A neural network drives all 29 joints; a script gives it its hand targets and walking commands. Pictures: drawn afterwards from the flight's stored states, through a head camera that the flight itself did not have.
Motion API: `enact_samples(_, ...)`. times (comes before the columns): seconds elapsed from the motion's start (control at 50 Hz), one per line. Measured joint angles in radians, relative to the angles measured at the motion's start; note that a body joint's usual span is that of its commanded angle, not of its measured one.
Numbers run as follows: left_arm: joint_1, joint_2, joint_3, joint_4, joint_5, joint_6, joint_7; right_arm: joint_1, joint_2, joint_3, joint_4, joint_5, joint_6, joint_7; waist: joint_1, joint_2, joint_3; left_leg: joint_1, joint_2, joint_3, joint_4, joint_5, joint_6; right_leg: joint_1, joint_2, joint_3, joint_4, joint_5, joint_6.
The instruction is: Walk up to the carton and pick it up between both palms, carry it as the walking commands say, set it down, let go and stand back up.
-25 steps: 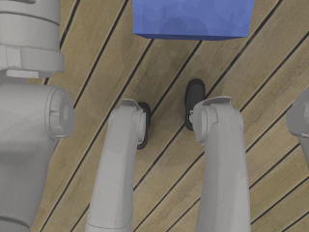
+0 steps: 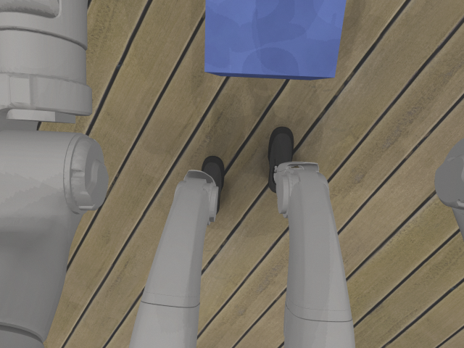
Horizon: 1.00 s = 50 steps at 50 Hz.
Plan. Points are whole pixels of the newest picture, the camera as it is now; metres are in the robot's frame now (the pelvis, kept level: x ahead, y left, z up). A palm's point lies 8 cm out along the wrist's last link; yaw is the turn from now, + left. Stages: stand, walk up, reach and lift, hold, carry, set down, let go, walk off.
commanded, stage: let go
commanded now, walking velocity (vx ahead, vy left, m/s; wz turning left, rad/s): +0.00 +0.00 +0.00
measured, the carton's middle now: (271, 15) +0.57 -0.06 -0.51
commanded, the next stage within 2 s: stand in 1.40 s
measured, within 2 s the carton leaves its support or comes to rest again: neither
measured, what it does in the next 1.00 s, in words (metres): rises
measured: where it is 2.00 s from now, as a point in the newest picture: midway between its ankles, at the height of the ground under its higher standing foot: (243, 184)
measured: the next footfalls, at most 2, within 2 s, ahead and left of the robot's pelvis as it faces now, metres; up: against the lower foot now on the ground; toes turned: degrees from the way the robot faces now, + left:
none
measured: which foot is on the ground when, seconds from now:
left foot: down 0.00-1.00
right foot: down 0.00-1.00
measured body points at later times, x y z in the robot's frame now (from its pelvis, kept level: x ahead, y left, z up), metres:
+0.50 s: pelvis +0.02 +0.02 +0.06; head +0.26 -0.03 +0.43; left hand +0.41 +0.23 +0.00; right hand +0.36 -0.27 -0.04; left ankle +0.07 +0.13 -0.61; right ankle +0.16 -0.09 -0.61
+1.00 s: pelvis +0.09 +0.00 +0.12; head +0.12 -0.05 +0.56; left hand +0.28 +0.23 +0.06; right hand +0.24 -0.28 +0.03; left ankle +0.07 +0.13 -0.60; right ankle +0.16 -0.09 -0.61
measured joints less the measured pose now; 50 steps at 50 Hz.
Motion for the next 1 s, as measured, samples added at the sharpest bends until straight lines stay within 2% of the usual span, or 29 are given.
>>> enact_samples(0.06, 0.084, 0.000, 0.000, -0.009, 0.024, -0.036, 0.001, 0.073, 0.000, 0.000, -0.030, 0.000, -0.034, 0.011, 0.000, -0.014, 0.003, 0.014, 0.000, -0.001, -0.021, 0.003, -0.003, 0.012, 0.000, 0.000, -0.015, -0.001, -0.003)
enact_samples(0.1, 0.188, 0.000, 0.000, -0.065, 0.024, -0.038, 0.016, 0.171, 0.000, 0.000, -0.121, 0.000, -0.038, 0.017, 0.000, -0.018, 0.005, 0.033, 0.000, -0.002, -0.037, 0.003, -0.004, 0.030, 0.000, 0.000, -0.027, -0.003, -0.003)
enact_samples(0.16, 0.373, 0.000, 0.000, -0.215, 0.020, -0.035, 0.039, 0.335, 0.000, 0.009, -0.288, 0.000, -0.038, 0.017, 0.000, -0.021, 0.006, 0.068, 0.000, -0.003, -0.052, 0.000, -0.004, 0.064, 0.000, 0.000, -0.039, -0.010, -0.003)
enact_samples(0.22, 0.545, 0.000, 0.000, -0.390, -0.014, -0.022, 0.044, 0.496, 0.000, 0.068, -0.438, 0.002, -0.018, 0.023, 0.000, -0.031, 0.006, 0.121, 0.000, -0.004, -0.066, -0.005, -0.004, 0.116, 0.000, 0.000, -0.049, -0.017, -0.002)
enact_samples(0.28, 0.665, 0.000, 0.000, -0.470, -0.025, -0.011, 0.027, 0.632, 0.002, 0.132, -0.509, 0.016, -0.004, 0.034, 0.000, -0.041, 0.004, 0.199, 0.000, -0.005, -0.087, -0.005, -0.003, 0.194, 0.000, 0.000, -0.068, -0.020, 0.002)
enact_samples(0.4, 0.882, -0.021, 0.000, -0.477, -0.026, -0.022, -0.030, 0.904, 0.038, 0.154, -0.536, 0.024, -0.012, 0.046, 0.000, -0.013, -0.018, 0.394, 0.000, -0.008, -0.157, 0.006, 0.009, 0.395, 0.000, 0.000, -0.141, -0.012, 0.015)
enact_samples(0.46, 1.002, -0.053, 0.000, -0.463, -0.026, -0.063, -0.056, 1.038, 0.070, 0.154, -0.507, 0.024, -0.046, 0.061, 0.000, 0.019, -0.135, 0.412, 0.001, -0.009, -0.189, 0.018, 0.018, 0.418, 0.000, 0.000, -0.182, 0.001, 0.023)
enact_samples(0.52, 1.114, -0.086, 0.000, -0.401, -0.021, -0.117, -0.086, 1.161, 0.121, 0.158, -0.487, 0.024, -0.087, 0.067, 0.000, 0.043, -0.292, 0.422, 0.001, -0.009, -0.226, 0.028, 0.025, 0.432, 0.000, 0.002, -0.222, 0.012, 0.030)
enact_samples(0.6, 1.219, -0.114, 0.000, -0.276, 0.016, -0.183, -0.119, 1.267, 0.186, 0.174, -0.412, 0.024, -0.150, 0.081, 0.000, 0.046, -0.412, 0.529, 0.002, -0.009, -0.283, 0.028, 0.028, 0.532, 0.000, 0.004, -0.264, 0.004, 0.035)
enact_samples(0.66, 1.307, -0.136, 0.000, -0.206, 0.042, -0.238, -0.128, 1.324, 0.207, 0.189, -0.340, 0.024, -0.197, 0.097, 0.000, 0.046, -0.434, 0.646, 0.011, -0.010, -0.333, 0.027, 0.028, 0.644, 0.008, 0.004, -0.305, 0.000, 0.040)
enact_samples(0.78, 1.523, -0.168, -0.015, -0.181, 0.043, -0.335, -0.132, 1.494, 0.216, 0.189, -0.318, 0.024, -0.275, 0.098, 0.000, 0.043, -0.434, 0.856, 0.031, -0.009, -0.445, 0.030, 0.028, 0.841, 0.025, 0.004, -0.392, -0.004, 0.040)
enact_samples(1.0, 1.700, -0.189, -0.045, -0.180, 0.072, -0.406, -0.144, 1.737, 0.217, 0.227, -0.388, 0.024, -0.326, 0.089, 0.000, 0.058, -0.419, 1.109, 0.052, -0.009, -0.613, 0.052, 0.028, 1.059, 0.045, 0.003, -0.485, -0.025, 0.021)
